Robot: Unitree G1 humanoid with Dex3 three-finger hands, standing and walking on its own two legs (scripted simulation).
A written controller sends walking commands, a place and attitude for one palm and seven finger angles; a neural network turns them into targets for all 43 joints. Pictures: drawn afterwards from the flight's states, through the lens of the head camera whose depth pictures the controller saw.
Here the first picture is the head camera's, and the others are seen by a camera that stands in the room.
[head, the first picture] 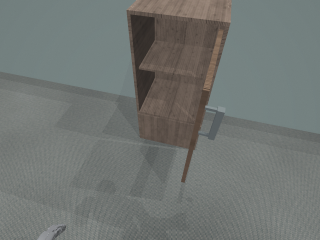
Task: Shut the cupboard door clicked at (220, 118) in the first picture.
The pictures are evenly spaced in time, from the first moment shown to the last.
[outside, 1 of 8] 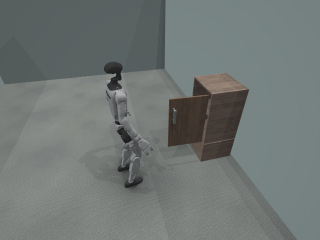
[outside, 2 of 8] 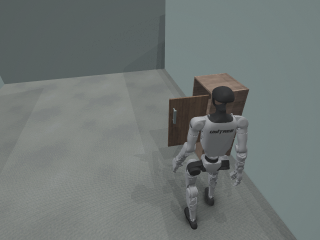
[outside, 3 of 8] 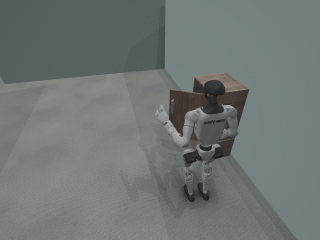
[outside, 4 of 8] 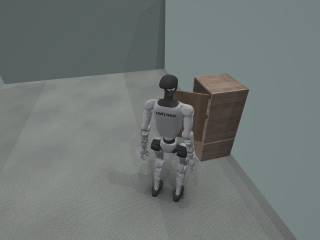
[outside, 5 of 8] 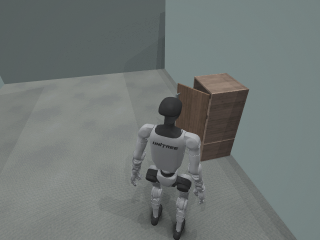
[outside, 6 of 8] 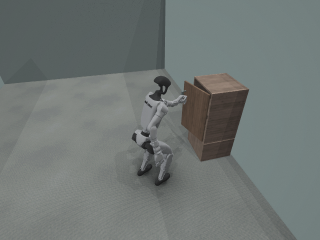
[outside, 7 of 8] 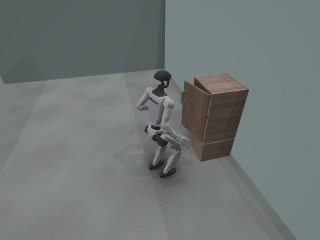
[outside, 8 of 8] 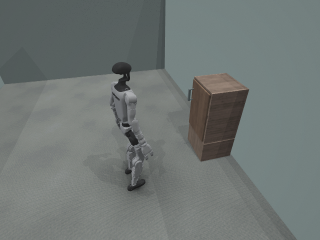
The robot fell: no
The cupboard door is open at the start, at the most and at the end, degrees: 87 87 0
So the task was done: yes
